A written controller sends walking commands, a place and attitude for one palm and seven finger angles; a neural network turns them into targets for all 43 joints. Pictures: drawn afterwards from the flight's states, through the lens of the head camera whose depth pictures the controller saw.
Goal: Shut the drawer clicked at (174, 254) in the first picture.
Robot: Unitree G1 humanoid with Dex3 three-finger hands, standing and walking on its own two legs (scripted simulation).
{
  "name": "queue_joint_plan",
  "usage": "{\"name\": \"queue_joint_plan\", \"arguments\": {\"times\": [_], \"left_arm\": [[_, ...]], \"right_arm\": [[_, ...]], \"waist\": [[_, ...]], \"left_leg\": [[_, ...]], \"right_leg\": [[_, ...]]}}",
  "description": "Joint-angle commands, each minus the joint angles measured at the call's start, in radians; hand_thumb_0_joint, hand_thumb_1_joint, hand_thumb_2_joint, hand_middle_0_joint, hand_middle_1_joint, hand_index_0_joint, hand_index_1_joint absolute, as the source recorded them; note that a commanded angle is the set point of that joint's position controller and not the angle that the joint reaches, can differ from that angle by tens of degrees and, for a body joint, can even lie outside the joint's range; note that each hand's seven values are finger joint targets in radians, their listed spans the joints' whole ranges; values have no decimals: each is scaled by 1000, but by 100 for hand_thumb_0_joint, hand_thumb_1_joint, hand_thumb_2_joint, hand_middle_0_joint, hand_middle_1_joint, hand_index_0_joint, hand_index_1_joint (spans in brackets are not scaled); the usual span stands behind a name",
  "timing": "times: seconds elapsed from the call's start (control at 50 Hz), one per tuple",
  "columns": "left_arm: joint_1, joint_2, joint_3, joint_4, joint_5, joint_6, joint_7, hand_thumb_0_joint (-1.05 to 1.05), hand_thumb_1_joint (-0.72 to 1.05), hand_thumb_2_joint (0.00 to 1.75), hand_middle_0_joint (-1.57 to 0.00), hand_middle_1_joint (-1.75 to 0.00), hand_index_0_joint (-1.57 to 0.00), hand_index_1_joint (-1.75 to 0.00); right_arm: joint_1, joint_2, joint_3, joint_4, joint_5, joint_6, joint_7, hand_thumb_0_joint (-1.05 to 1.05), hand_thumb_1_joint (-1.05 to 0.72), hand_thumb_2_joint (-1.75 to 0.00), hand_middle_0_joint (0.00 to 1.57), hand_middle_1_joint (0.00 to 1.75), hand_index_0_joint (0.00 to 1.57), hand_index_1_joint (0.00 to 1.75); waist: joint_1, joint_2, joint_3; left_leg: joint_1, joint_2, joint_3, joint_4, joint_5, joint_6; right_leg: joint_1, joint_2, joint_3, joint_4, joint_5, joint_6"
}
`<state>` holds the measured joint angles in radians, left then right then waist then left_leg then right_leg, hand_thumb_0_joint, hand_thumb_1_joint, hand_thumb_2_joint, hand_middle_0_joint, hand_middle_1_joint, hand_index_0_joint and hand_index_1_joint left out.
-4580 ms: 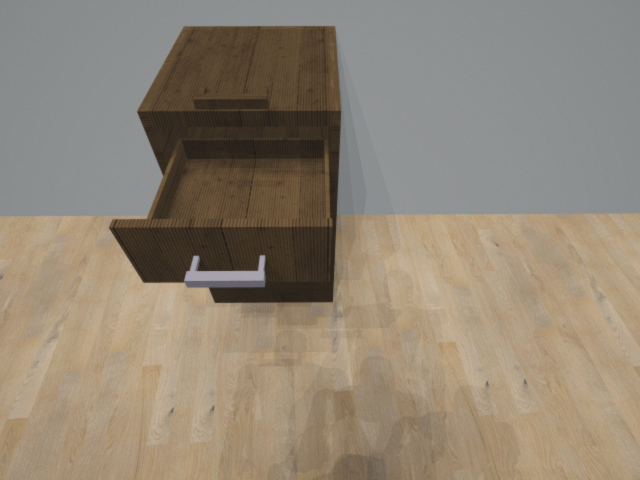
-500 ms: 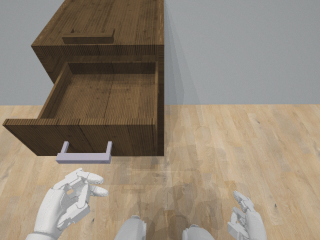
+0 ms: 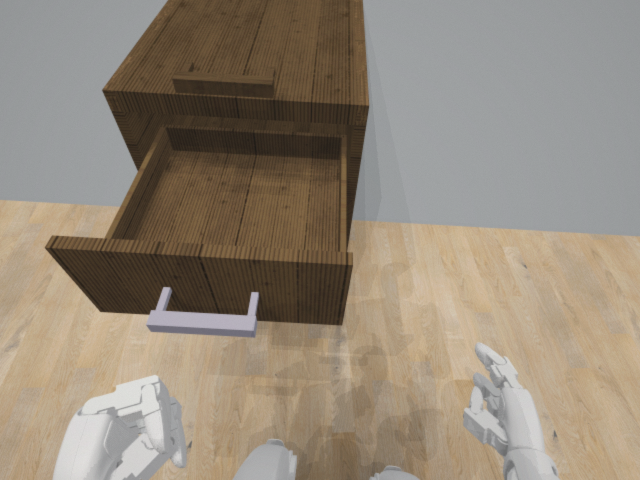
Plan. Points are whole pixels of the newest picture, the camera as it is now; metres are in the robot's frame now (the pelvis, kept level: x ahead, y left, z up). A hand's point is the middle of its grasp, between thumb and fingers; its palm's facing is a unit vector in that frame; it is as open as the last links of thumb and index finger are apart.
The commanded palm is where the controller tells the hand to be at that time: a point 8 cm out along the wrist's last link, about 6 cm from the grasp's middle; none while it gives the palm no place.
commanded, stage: raise the hand and make a fist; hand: left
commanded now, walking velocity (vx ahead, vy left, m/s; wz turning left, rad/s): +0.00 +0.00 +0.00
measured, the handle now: (206, 310) +0.33 +0.19 -0.02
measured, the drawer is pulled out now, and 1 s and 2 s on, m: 0.29 0.29 0.29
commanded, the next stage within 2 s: bring the fist close to the handle in 0.66 s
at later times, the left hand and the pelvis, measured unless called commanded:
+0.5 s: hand (186, 461) +0.14 +0.14 +0.08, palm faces +0.03 -1.00 +0.02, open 3.2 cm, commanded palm +0.09 +0.19 +0.08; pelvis +0.00 +0.01 +0.00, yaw +0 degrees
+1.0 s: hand (198, 447) +0.15 +0.14 +0.06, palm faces +0.08 -1.00 -0.03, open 3.3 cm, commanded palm +0.12 +0.20 +0.06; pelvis +0.00 -0.02 -0.01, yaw +0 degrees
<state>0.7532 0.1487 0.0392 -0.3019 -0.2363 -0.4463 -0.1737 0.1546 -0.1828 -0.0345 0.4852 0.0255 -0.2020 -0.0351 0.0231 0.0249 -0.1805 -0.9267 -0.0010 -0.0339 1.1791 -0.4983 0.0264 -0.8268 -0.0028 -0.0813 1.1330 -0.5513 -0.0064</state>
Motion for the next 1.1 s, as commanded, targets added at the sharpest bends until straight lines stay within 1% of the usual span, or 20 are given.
{"name": "queue_joint_plan", "arguments": {"times": [0.0,0.04,0.1,0.16,0.2,0.24,0.32,0.4,0.44,0.54,0.58,0.66,0.74,0.82,0.92,0.96,1.0,1.02,1.04,1.08], "left_arm": [[136,56,-19,-196,38,16,9,0,90,90,-140,-160,-140,-160],[110,45,-60,-246,45,31,8,0,90,90,-140,-160,-140,-160],[104,94,-14,-292,53,33,36,0,90,90,-140,-160,-140,-160],[133,52,-57,-363,52,9,61,0,90,90,-140,-160,-140,-160],[156,58,-50,-365,58,6,80,0,90,90,-140,-160,-140,-160],[168,31,-96,-383,62,5,83,0,90,90,-140,-160,-140,-160],[224,20,-117,-330,85,30,81,0,90,90,-140,-160,-140,-160],[230,66,-77,-356,93,37,96,0,90,90,-140,-160,-140,-160],[237,47,-94,-398,88,23,111,0,90,90,-140,-160,-140,-160],[248,58,-60,-374,76,-20,135,0,90,90,-140,-160,-140,-160],[250,41,-86,-368,74,-36,124,0,90,90,-140,-160,-140,-160],[256,44,-92,-326,75,-29,92,0,90,90,-140,-160,-140,-160],[235,98,-20,-302,65,-23,80,0,90,90,-140,-160,-140,-160],[159,84,22,-217,41,-55,70,0,90,90,-140,-160,-140,-160],[70,74,13,-183,15,-111,31,0,90,90,-140,-160,-140,-160],[36,104,40,-164,12,-118,12,0,90,90,-140,-160,-140,-160],[35,129,68,-131,15,-104,3,0,90,90,-140,-160,-140,-160],[33,114,64,-118,10,-98,-3,0,90,90,-140,-160,-140,-160],[41,133,93,-113,9,-90,-2,0,90,90,-140,-160,-140,-160],[26,116,83,-115,4,-75,1,0,90,90,-140,-160,-140,-160]], "right_arm": [[-53,-133,-36,-199,9,-7,0,0,-90,-90,20,30,20,30],[-44,-134,-25,-225,8,2,3,0,-90,-90,20,30,20,30],[-35,-131,-20,-240,3,18,0,0,-90,-90,20,30,20,30],[-16,-119,-15,-266,0,21,11,0,-90,-90,20,30,20,30],[-16,-119,-16,-264,-1,25,14,0,-90,-90,20,30,20,30],[-9,-120,-13,-276,0,28,22,0,-90,-90,20,30,20,30],[-21,-124,-18,-284,5,43,22,0,-90,-90,20,30,20,30],[-23,-123,-23,-290,7,58,16,0,-90,-90,20,30,20,30],[-11,-115,-22,-302,6,58,16,0,-90,-90,20,30,20,30],[-4,-108,-30,-282,5,60,13,0,-90,-90,20,30,20,30],[-7,-112,-28,-280,5,54,15,0,-90,-90,20,30,20,30],[-10,-118,-29,-276,9,53,13,0,-90,-90,20,30,20,30],[-13,-111,-32,-268,13,65,-2,0,-90,-90,20,30,20,30],[-21,-107,-30,-235,8,66,-13,0,-90,-90,20,30,20,30],[-12,-120,-27,-206,1,32,-13,0,-90,-90,20,30,20,30],[-11,-125,-31,-191,2,27,-16,0,-90,-90,20,30,20,30],[-20,-126,-32,-184,1,31,-19,0,-90,-90,20,30,20,30],[-22,-123,-31,-180,2,32,-20,0,-90,-90,20,30,20,30],[-24,-124,-36,-178,3,37,-21,0,-90,-90,20,30,20,30],[-29,-123,-35,-178,3,39,-20,0,-90,-90,20,30,20,30]], "waist": [[-16,22,-61],[-27,25,-52],[-7,31,-61],[-1,68,-95],[3,59,-104],[-9,56,-110],[-15,3,-70],[2,14,-81],[3,27,-102],[-1,-5,-91],[-8,11,-89],[-18,-12,-75],[-12,-35,-73],[-22,-41,-46],[-39,-16,-116],[-40,-22,-142],[-30,-15,-156],[-32,-17,-158],[-20,-11,-170],[-22,-1,-175]], "left_leg": [[190,16,-44,-240,149,8],[190,15,-53,-248,105,7],[189,15,-62,-255,92,2],[223,18,-62,-252,111,-3],[221,19,-66,-249,127,-5],[218,16,-65,-244,127,-4],[174,16,-63,-243,95,-3],[160,13,-57,-246,83,-4],[175,11,-49,-241,106,-3],[154,8,-34,-217,122,-1],[151,7,-31,-208,124,2],[130,3,-27,-198,110,9],[113,-1,-13,-184,102,11],[73,-3,-9,-141,93,10],[60,-3,-6,-83,124,14],[50,-1,-4,-67,135,12],[38,1,-4,-58,158,13],[39,0,-1,-56,168,12],[38,0,0,-59,177,10],[50,0,0,-63,190,10]], "right_leg": [[33,30,-23,-181,121,-22],[18,29,-27,-179,86,-22],[21,35,-28,-170,70,-28],[7,36,-35,-151,70,-29],[15,38,-33,-149,80,-29],[15,36,-35,-148,81,-27],[13,35,-34,-153,65,-25],[29,33,-26,-151,56,-29],[31,32,-28,-144,65,-29],[30,36,-21,-155,76,-27],[25,34,-18,-155,81,-26],[39,28,-4,-170,87,-23],[62,25,23,-192,81,-21],[25,26,42,-191,66,-19],[18,20,71,-173,105,-16],[23,18,83,-164,122,-14],[39,15,92,-156,156,-14],[48,12,95,-153,183,-11],[58,12,93,-146,195,-13],[57,11,86,-143,221,-10]]}}
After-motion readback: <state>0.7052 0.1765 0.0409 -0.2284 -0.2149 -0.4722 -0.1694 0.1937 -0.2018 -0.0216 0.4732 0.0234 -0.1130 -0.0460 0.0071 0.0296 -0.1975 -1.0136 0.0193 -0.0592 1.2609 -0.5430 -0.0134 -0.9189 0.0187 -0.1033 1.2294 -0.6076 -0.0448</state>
